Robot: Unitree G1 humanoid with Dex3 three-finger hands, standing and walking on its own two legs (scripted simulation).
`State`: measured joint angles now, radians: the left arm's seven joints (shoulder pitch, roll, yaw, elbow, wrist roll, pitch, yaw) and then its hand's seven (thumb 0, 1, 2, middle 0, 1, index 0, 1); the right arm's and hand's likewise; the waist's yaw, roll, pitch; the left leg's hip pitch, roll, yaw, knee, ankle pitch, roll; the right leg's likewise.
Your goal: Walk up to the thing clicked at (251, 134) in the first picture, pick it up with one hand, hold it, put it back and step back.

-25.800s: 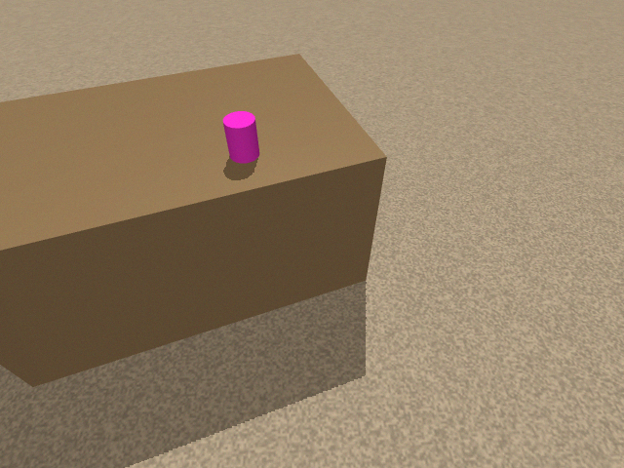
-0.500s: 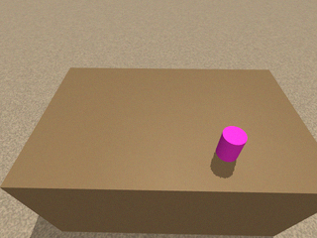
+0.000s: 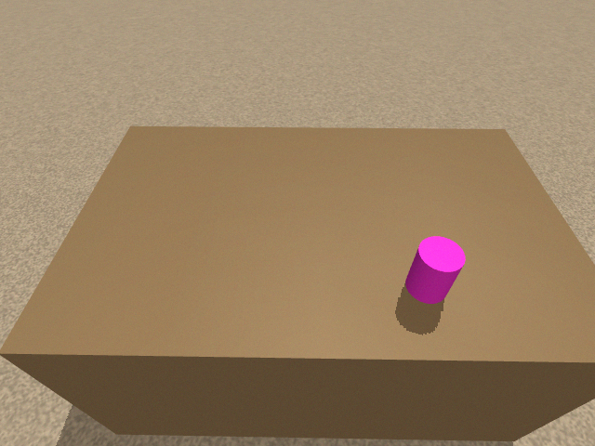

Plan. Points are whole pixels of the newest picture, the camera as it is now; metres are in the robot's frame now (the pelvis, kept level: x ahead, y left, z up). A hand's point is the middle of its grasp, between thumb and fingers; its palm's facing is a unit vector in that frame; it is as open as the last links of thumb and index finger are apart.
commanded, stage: stand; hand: right
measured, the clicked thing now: (433, 270) +0.48 -0.26 -0.13
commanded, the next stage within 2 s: none
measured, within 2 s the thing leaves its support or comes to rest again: neither
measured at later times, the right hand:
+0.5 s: hand out of the picture +0.07 -0.25 -0.16, palm faces -0.04 +0.94 -0.35, open 7.6 cm
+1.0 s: hand out of the picture +0.06 -0.24 -0.16, palm faces -0.05 +0.94 -0.34, open 7.4 cm
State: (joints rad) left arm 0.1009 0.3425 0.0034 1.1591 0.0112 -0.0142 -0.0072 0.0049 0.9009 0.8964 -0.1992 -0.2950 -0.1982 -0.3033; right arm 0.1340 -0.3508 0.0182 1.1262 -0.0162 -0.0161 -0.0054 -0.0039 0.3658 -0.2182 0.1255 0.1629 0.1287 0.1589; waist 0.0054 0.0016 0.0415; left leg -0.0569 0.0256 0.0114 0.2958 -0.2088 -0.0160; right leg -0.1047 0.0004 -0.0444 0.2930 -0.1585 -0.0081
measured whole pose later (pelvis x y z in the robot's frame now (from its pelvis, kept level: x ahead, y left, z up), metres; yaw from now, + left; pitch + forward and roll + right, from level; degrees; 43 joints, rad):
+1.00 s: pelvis +0.00 +0.01 +0.00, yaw +0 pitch -2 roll +0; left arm 0.11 0.35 0.00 1.15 0.01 -0.01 -0.01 0.01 0.90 0.90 -0.20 -0.30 -0.20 -0.30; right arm 0.13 -0.35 0.02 1.13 -0.02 -0.02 0.00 0.00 -0.90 -0.90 0.20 0.30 0.20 0.30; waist 0.01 0.00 0.05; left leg -0.05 0.01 0.02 0.29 -0.21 -0.01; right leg -0.11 -0.01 -0.04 0.30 -0.16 0.00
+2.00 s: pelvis +0.00 +0.01 +0.00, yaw +0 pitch -2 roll +0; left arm 0.12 0.35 0.00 1.14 0.01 -0.02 -0.01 0.01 0.90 0.90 -0.20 -0.30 -0.20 -0.30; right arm 0.13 -0.35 0.01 1.12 -0.01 -0.02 0.00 0.00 -0.90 -0.90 0.20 0.30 0.20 0.30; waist 0.00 0.00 0.05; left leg -0.05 0.01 0.02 0.29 -0.20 -0.01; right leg -0.10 -0.01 -0.03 0.29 -0.15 0.00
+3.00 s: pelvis -0.13 +0.06 -0.02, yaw -4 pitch -2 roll -2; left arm 0.11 0.41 0.07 0.86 0.02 0.07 0.01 0.01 0.90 0.90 -0.20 -0.30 -0.20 -0.30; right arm 0.17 -0.35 -0.04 0.89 -0.02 0.02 -0.02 0.01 -0.90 -0.90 0.20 0.30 0.21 0.30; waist 0.00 -0.04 0.21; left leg -0.28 0.03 0.03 0.58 -0.27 0.04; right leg -0.41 0.12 0.15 1.12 -0.51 0.02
